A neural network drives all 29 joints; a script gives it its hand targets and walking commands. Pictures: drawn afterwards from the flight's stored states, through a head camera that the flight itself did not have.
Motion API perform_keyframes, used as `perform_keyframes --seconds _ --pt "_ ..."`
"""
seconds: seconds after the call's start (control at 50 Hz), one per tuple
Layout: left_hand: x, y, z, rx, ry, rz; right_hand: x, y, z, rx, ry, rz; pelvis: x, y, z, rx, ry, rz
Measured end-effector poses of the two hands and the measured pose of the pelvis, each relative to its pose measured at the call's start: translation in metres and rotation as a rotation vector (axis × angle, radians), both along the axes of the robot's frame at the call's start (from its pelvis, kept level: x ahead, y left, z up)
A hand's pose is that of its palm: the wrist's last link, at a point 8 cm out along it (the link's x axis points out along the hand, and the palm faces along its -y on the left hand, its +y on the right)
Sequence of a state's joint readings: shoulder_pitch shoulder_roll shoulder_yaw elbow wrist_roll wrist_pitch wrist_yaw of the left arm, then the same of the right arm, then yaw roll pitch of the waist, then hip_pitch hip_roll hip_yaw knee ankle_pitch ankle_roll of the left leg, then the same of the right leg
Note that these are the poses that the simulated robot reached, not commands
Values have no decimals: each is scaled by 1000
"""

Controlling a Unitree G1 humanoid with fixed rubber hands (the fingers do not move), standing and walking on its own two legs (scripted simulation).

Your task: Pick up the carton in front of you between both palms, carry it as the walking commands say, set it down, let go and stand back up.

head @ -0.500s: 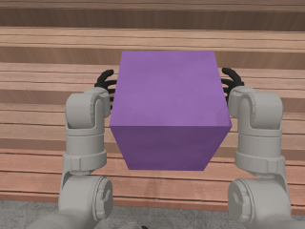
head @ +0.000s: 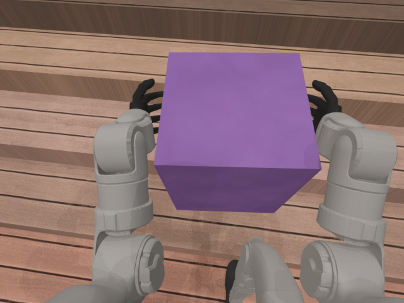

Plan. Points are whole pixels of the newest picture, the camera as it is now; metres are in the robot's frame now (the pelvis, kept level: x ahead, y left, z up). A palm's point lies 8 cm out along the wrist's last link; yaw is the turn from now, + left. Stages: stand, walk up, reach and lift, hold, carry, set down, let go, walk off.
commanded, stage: carry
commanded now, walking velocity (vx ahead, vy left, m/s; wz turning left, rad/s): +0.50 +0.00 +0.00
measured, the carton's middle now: (228, 143) +0.39 +0.01 +0.06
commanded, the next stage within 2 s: none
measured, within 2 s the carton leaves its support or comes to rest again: neither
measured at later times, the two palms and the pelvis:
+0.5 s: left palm out of the picture +0.73 +0.12 +0.36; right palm out of the picture +0.69 -0.17 +0.35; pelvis +0.33 +0.02 +0.19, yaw +1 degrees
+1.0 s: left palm out of the picture +0.98 +0.11 +0.47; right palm out of the picture +1.03 -0.18 +0.48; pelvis +0.62 -0.08 +0.34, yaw +0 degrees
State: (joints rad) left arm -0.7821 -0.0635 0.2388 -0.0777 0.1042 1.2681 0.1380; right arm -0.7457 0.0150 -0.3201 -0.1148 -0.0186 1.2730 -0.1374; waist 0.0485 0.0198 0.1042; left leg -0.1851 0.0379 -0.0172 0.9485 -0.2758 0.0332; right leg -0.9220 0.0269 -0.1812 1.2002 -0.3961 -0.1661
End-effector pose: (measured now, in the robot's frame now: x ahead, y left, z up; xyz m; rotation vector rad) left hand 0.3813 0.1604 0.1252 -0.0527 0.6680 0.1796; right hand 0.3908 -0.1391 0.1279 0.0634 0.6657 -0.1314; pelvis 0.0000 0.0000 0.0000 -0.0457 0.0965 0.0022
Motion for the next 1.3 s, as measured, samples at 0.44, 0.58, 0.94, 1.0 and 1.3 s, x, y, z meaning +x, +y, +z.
perform_keyframes --seconds 0.44,0.58,0.94,1.0,1.3 --pt "310 -6 222 42 -29 -58 289 -3 206 -37 -36 12 302 9 157 126 -31 5" --pt "395 -67 277 21 57 -195 327 -59 262 -28 54 -129 369 18 230 77 -56 -16" --pt "580 -47 339 50 136 25 609 -43 348 -24 125 105 598 -76 305 -6 -32 -12" --pt "595 -46 342 55 196 51 635 -41 350 2 185 115 625 -81 339 7 -42 -3" --pt "824 -75 466 60 -11 -27 816 -74 452 1 -20 16 826 -57 405 108 -3 -15"
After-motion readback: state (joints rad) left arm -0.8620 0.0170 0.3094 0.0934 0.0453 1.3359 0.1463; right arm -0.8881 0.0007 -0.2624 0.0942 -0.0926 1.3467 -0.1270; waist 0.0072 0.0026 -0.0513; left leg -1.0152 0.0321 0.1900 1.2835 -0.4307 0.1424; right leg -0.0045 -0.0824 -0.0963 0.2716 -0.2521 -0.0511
